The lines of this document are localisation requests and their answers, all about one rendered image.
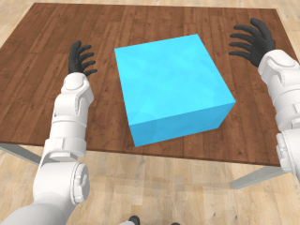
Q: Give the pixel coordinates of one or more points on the table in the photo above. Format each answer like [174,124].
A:
[34,65]

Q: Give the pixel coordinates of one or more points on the right robot forearm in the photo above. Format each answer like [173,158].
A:
[282,76]

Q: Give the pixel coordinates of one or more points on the robot right hand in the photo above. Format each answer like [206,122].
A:
[261,41]

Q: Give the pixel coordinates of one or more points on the carton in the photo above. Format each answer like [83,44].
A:
[171,89]

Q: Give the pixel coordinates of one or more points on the robot left hand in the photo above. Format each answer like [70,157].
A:
[75,60]

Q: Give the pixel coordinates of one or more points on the left robot forearm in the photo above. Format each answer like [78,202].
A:
[69,122]

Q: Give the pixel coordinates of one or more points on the robot right upper arm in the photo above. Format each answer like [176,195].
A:
[288,151]

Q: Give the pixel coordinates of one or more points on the robot left upper arm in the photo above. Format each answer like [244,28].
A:
[59,188]

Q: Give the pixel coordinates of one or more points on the robot left foot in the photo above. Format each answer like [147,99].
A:
[135,220]

